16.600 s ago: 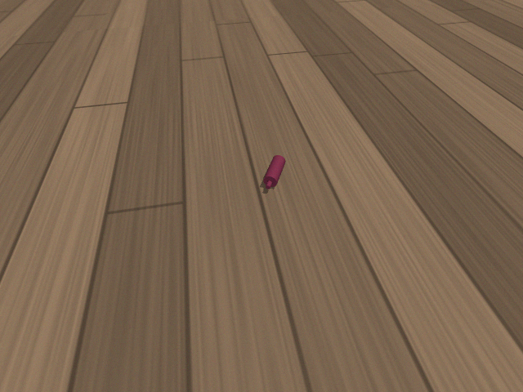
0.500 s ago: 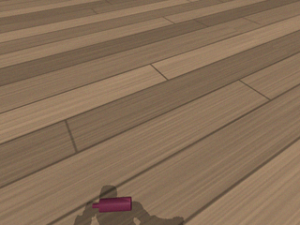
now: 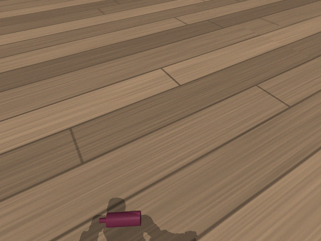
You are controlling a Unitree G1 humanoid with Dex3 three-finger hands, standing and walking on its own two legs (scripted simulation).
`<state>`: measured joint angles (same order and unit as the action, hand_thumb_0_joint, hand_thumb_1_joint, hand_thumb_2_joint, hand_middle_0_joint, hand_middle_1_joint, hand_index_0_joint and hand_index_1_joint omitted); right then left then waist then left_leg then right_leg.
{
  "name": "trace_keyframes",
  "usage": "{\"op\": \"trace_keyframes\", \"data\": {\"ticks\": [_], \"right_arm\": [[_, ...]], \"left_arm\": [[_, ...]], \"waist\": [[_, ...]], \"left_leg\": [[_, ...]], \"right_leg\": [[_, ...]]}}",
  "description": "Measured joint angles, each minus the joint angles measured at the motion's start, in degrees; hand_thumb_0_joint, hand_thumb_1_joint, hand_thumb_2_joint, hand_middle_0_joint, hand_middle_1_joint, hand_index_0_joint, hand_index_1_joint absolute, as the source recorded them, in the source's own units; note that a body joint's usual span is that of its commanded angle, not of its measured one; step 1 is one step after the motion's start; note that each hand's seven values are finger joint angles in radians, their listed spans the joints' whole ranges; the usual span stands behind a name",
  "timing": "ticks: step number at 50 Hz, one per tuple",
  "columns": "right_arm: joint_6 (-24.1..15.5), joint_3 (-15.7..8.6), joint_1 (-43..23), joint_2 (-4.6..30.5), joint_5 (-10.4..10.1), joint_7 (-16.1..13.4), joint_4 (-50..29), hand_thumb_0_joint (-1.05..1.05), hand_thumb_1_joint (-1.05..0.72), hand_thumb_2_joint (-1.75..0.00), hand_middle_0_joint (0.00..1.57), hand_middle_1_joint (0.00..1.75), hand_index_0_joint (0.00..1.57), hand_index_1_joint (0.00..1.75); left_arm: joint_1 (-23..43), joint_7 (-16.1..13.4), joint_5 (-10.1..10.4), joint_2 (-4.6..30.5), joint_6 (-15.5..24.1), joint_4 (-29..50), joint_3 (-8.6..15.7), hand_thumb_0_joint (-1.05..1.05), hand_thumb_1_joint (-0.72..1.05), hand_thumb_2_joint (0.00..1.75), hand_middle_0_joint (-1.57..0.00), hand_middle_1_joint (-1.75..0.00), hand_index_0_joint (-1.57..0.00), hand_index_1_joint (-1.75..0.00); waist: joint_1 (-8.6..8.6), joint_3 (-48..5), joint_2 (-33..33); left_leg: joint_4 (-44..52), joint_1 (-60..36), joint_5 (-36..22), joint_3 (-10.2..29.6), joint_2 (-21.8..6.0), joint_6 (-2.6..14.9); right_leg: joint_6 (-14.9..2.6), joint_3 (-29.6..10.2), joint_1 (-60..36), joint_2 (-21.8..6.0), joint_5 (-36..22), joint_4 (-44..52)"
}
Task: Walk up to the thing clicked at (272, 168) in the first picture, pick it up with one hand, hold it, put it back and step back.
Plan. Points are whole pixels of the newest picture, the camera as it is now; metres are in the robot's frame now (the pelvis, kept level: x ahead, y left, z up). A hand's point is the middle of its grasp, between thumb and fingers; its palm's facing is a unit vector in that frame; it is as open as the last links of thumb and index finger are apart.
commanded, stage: stand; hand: left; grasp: from above
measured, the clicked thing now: (120, 219) +0.41 +0.27 -0.74
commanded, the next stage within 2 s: rise first in 1.54 s
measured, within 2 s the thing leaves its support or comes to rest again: neither
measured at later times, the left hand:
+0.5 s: hand out of the picture +0.07 +0.26 -0.16, palm faces -0.03 -0.93 -0.35, open 7.4 cm
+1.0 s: hand out of the picture +0.06 +0.26 -0.16, palm faces -0.03 -0.93 -0.35, open 7.4 cm
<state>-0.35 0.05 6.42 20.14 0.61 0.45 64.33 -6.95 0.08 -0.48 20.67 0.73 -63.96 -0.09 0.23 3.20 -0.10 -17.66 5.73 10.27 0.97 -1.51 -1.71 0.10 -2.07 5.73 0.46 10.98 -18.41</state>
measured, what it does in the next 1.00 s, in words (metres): stands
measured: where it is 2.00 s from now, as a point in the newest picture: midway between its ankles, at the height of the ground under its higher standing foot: outside the picture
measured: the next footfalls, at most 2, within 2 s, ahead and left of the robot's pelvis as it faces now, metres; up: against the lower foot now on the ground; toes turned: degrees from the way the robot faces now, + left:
none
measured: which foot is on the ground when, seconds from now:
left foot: down 0.00-1.00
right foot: down 0.00-1.00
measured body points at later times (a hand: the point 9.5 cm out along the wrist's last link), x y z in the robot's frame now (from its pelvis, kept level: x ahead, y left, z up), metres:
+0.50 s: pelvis +0.00 +0.00 +0.00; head +0.01 +0.00 +0.45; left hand +0.08 +0.30 -0.13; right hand +0.07 -0.30 -0.13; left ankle -0.01 +0.14 -0.75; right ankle -0.01 -0.12 -0.75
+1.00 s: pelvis +0.00 +0.00 +0.00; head +0.01 +0.00 +0.45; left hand +0.07 +0.31 -0.13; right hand +0.07 -0.30 -0.13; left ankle -0.01 +0.14 -0.75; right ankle -0.01 -0.12 -0.75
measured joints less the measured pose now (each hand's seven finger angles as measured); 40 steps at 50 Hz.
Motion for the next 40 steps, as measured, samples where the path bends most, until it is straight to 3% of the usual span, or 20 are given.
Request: {"op": "trace_keyframes", "data": {"ticks": [40], "right_arm": [[0.0,-0.1,0.4,-0.1,0.0,-0.1,-0.3,0.0,-0.9,-0.9,0.21,0.3,0.2,0.3]], "left_arm": [[-0.2,0.0,0.0,0.0,-0.1,0.1,0.1,0.01,0.9,0.9,-0.21,-0.3,-0.2,-0.3]], "waist": [[0.01,0.0,0.0]], "left_leg": [[-0.2,-0.3,0.0,0.0,0.0,0.01]], "right_leg": [[0.01,0.0,-0.4,0.0,-0.1,0.0]]}}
